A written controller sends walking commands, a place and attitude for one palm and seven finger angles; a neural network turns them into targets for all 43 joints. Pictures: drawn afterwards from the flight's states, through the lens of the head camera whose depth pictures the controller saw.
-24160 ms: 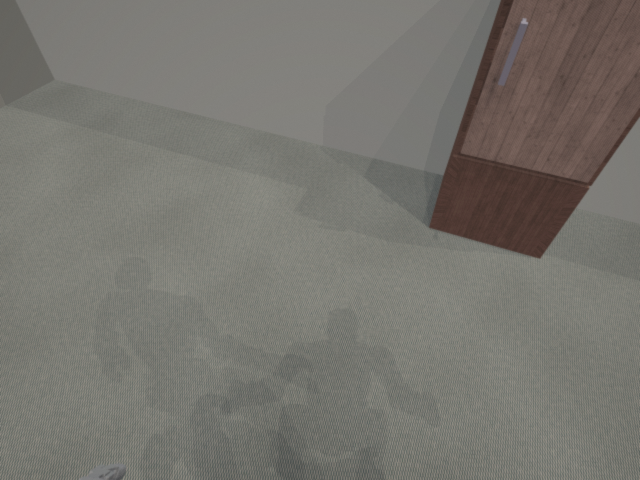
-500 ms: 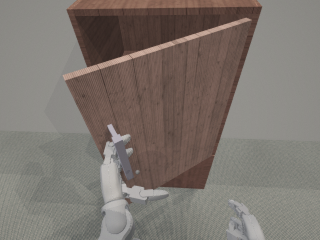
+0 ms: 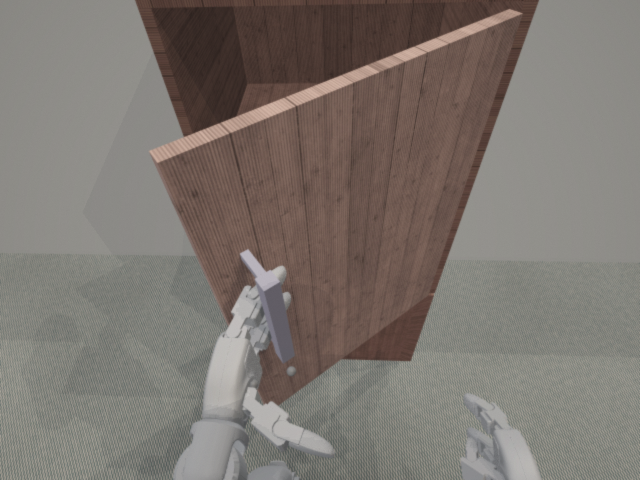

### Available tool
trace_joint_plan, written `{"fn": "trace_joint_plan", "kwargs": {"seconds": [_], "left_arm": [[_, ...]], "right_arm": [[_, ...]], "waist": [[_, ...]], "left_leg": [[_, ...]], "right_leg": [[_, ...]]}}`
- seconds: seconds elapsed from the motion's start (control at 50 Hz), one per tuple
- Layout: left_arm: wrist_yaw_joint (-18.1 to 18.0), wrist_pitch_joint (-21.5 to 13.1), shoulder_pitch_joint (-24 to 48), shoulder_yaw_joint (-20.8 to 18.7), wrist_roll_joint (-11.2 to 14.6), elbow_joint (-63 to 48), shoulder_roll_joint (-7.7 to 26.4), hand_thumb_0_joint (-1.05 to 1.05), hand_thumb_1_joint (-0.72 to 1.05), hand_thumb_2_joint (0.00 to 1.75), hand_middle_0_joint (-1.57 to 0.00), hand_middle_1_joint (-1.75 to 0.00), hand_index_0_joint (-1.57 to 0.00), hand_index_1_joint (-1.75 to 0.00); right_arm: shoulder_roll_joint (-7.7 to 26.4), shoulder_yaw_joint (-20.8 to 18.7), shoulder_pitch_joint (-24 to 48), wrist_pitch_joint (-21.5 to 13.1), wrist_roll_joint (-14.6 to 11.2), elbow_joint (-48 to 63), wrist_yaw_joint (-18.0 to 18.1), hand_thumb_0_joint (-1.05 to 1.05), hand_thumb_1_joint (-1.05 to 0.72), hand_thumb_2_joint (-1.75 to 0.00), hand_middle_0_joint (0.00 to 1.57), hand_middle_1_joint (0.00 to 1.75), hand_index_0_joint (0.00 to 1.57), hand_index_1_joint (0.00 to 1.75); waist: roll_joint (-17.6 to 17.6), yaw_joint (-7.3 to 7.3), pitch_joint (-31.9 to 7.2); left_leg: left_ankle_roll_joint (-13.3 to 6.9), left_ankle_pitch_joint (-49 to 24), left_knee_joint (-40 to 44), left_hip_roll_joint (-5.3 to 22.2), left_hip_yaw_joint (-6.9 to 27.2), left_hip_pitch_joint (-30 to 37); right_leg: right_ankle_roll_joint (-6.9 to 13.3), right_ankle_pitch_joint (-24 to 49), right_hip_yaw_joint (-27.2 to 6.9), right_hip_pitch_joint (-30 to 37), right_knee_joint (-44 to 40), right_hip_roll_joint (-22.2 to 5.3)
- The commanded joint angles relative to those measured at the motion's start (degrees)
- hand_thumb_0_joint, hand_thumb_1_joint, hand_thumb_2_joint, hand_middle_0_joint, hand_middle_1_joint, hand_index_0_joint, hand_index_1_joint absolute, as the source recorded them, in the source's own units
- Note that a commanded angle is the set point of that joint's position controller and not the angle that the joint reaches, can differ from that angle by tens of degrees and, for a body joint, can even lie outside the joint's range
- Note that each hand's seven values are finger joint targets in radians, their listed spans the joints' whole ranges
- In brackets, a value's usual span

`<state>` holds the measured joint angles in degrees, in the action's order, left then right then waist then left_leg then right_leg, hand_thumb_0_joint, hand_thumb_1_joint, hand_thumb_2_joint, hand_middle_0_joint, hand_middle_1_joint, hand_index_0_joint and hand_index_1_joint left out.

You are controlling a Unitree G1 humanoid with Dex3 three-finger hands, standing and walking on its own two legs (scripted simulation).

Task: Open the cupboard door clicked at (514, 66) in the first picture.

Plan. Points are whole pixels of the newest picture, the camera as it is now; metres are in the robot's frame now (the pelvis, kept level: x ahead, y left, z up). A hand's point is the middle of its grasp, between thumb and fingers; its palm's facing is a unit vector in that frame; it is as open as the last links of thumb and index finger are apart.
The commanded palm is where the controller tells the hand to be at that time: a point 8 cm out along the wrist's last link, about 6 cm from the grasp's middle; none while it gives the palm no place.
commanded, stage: slide the hand sideways off the handle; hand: left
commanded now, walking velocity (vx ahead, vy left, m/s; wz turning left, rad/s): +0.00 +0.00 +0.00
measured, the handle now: (269, 311) +0.30 +0.08 +0.08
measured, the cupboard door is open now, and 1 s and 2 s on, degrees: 39 38 38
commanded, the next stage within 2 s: draw the hand back to the body in 0.88 s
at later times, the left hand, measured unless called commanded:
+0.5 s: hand (252, 400) +0.20 +0.08 +0.08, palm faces -0.05 -1.00 -0.01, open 16.0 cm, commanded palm +0.17 +0.15 +0.08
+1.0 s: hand (203, 425) +0.17 +0.13 +0.08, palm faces -0.02 -1.00 -0.02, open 16.3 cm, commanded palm +0.15 +0.18 +0.08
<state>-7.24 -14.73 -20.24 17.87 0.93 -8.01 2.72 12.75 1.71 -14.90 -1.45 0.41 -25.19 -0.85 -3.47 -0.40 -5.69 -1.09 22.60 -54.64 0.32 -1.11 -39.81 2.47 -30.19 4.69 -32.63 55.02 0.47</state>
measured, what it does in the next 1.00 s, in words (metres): stands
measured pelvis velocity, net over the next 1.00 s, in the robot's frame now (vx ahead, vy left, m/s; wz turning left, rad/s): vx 0.01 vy -0.01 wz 0.01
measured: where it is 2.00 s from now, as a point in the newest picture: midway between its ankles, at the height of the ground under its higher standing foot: outside the picture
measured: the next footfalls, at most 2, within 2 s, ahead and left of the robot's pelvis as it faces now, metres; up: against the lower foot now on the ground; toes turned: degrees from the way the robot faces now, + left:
none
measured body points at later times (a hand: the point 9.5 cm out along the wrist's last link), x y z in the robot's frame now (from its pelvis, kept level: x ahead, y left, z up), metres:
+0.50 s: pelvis +0.01 +0.00 -0.01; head +0.04 -0.02 +0.44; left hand +0.19 +0.14 +0.08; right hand +0.19 -0.22 -0.08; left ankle +0.05 +0.11 -0.68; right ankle -0.02 -0.09 -0.68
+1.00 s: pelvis +0.01 -0.01 -0.01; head +0.03 -0.02 +0.44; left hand +0.17 +0.18 +0.08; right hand +0.19 -0.24 -0.08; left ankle +0.05 +0.11 -0.68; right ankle -0.02 -0.09 -0.68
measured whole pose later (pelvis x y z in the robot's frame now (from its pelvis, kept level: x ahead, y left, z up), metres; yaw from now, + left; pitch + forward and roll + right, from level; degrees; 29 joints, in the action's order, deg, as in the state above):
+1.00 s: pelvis +0.01 -0.01 -0.01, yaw +0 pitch +10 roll -1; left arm 8.3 -20.0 -39.0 1.8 11.9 -19.2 9.7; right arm 13.4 0.1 -15.6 -2.5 -1.3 -23.2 2.4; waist -3.5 0.9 -7.9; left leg -0.2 25.3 -60.0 1.4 0.7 -45.0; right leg 3.2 -32.5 6.2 -36.7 58.9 1.7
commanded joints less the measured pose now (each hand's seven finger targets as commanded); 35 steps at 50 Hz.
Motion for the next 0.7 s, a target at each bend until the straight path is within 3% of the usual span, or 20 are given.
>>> {"fn": "trace_joint_plan", "kwargs": {"seconds": [0.0, 0.02, 0.08, 0.16, 0.22, 0.34, 0.52, 0.68], "left_arm": [[-2.4, -3.9, 2.5, -1.0, -0.7, -15.1, -1.8, 0.00, -0.50, 0.30, -0.15, -0.30, -0.15, -0.30], [-2.4, -3.8, 1.1, -2.3, -0.7, -15.4, -0.8, 0.00, -0.50, 0.30, -0.15, -0.30, -0.15, -0.30], [-2.2, -3.9, -2.0, -3.0, -0.7, -16.9, -0.3, 0.00, -0.50, 0.30, -0.15, -0.30, -0.15, -0.30], [-2.0, -4.1, -4.3, -3.0, -0.5, -18.7, 0.0, 0.00, -0.50, 0.30, -0.15, -0.30, -0.15, -0.30], [-1.5, -4.7, -6.4, -4.2, -0.2, -20.2, 1.1, 0.00, -0.50, 0.30, -0.15, -0.30, -0.15, -0.30], [0.9, -5.9, -10.5, -6.0, 1.5, -22.3, 2.9, 0.00, -0.50, 0.30, -0.15, -0.30, -0.15, -0.30], [5.5, -6.8, -15.9, -12.2, 5.0, -23.8, 7.1, 0.00, -0.50, 0.30, -0.15, -0.30, -0.15, -0.30], [9.3, -7.1, -19.1, -15.8, 8.3, -23.6, 8.2, 0.00, -0.50, 0.30, -0.15, -0.30, -0.15, -0.30]], "right_arm": [[4.7, -2.2, 5.3, -2.8, -0.1, 11.5, -0.3, 0.00, -0.90, -0.90, 0.20, 0.30, 0.20, 0.30], [4.9, -2.2, 5.2, -2.6, -0.1, 11.6, -0.2, 0.00, -0.90, -0.90, 0.20, 0.30, 0.20, 0.30], [4.5, -2.1, 5.2, -2.2, -0.2, 12.4, -0.4, 0.00, -0.90, -0.90, 0.20, 0.30, 0.20, 0.30], [4.6, -1.9, 4.7, -1.8, -0.1, 13.1, -0.6, 0.00, -0.90, -0.90, 0.20, 0.30, 0.20, 0.30], [4.8, -2.1, 4.6, -1.9, -0.1, 13.4, -0.4, 0.00, -0.90, -0.90, 0.20, 0.30, 0.20, 0.30], [5.0, -2.3, 3.7, -2.2, -0.3, 13.9, -0.1, 0.00, -0.90, -0.90, 0.20, 0.30, 0.20, 0.30], [5.0, -3.0, 3.6, -2.6, -0.8, 13.8, 1.1, 0.00, -0.90, -0.90, 0.20, 0.30, 0.20, 0.30], [4.9, -3.4, 4.0, -3.0, -1.4, 13.5, 2.1, 0.00, -0.90, -0.90, 0.20, 0.30, 0.20, 0.30]], "waist": [[7.2, -0.18, -9.0], [7.4, 0.57, -9.6], [5.0, 0.86, -8.6], [4.6, 0.29, -6.9], [4.3, 0.52, -8.0], [5.0, -0.02, -7.9], [5.1, 0.56, -8.2], [5.0, 0.56, -7.5]], "left_leg": [[-0.8, -5.3, 7.1, -0.3, 3.4, 11.2], [-0.8, -6.2, 7.1, -0.4, 3.4, 10.9], [-0.6, -6.1, 7.4, -0.3, 3.0, 10.8], [-0.6, -5.7, 6.9, -0.2, 3.1, 9.9], [-0.7, -6.2, 6.4, -0.2, 3.2, 9.9], [-0.8, -7.0, 4.9, -0.3, 3.1, 8.7], [-0.8, -7.3, 2.6, -0.8, 2.6, 6.0], [-0.5, -6.6, 1.7, -0.9, 2.5, 4.5]], "right_leg": [[-0.9, 12.6, -2.8, -2.3, -10.3, 0.4], [-0.7, 13.5, -3.0, -1.2, -10.1, 0.5], [-0.6, 13.4, -2.7, -1.8, -9.6, 0.7], [-0.7, 13.5, -2.5, -2.8, -9.1, 0.9], [-0.7, 13.8, -2.7, -2.7, -8.7, 1.1], [-1.0, 15.9, -3.0, -3.4, -7.8, 1.2], [-1.7, 18.2, -4.8, -2.1, -8.1, 0.8], [-2.7, 19.3, -5.6, -2.3, -8.5, 0.3]]}}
